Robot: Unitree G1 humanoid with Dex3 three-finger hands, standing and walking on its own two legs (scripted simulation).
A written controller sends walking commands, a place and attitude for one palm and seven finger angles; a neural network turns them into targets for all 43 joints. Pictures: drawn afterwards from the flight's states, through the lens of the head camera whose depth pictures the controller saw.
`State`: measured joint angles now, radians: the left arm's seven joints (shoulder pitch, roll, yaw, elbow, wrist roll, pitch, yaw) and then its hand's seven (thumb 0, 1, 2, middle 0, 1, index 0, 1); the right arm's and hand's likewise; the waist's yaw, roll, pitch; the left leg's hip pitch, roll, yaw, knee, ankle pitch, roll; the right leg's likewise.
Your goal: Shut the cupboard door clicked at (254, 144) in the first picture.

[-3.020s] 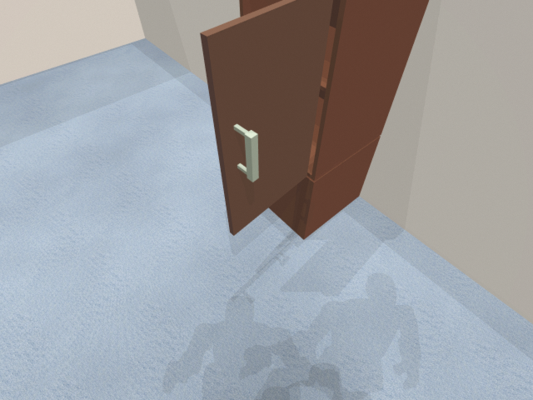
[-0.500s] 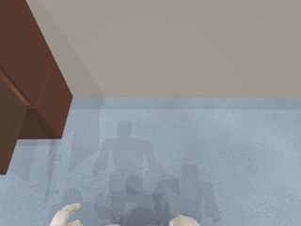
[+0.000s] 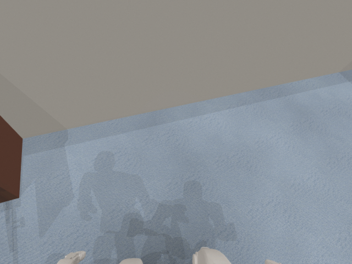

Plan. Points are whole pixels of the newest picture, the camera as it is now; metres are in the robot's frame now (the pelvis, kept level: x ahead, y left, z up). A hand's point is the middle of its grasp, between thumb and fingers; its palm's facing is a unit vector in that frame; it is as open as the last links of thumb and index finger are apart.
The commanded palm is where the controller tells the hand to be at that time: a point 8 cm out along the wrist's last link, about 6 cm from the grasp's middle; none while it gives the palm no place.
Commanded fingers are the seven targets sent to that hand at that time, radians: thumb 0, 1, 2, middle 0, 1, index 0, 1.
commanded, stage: walk around to get in front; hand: left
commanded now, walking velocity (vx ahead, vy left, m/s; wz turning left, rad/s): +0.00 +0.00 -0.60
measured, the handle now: out of the picture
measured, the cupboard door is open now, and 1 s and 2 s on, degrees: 95 95 95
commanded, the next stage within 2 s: walk to a spot facing it in 1.96 s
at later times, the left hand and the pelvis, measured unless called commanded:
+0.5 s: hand (121, 250) +0.16 +0.14 -0.18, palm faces -0.30 -0.93 -0.22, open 7.4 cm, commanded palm none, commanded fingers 0.00 0.90 0.90 -0.20 -0.30 -0.20 -0.30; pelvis +0.01 -0.02 -0.01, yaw -19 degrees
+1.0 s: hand (153, 238) +0.19 +0.06 -0.16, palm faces -0.54 -0.81 -0.22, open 7.4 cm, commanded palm none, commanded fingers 0.00 0.90 0.90 -0.20 -0.30 -0.20 -0.30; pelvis +0.04 -0.08 +0.01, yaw -36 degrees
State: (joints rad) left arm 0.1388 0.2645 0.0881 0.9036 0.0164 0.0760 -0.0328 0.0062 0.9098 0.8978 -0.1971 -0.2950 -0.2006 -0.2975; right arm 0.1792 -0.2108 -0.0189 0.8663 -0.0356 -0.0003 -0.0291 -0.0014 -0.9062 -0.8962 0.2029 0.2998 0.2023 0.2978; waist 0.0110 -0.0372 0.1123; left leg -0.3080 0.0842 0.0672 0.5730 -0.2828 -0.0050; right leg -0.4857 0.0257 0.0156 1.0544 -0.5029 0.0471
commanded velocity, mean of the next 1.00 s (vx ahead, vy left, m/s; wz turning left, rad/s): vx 0.10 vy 0.00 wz -0.60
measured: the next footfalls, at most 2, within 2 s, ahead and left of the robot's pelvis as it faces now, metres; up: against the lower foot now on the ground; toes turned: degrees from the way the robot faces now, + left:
right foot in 0.20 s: +0.02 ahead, -0.16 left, +0.00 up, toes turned -11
left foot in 0.48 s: +0.10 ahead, +0.08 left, +0.00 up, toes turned -14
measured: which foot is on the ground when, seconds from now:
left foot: down 0.00-0.18, up 0.20-0.46, down 0.48-0.74, up 0.76-1.00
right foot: up 0.00-0.18, down 0.20-0.46, up 0.48-0.74, down 0.76-1.00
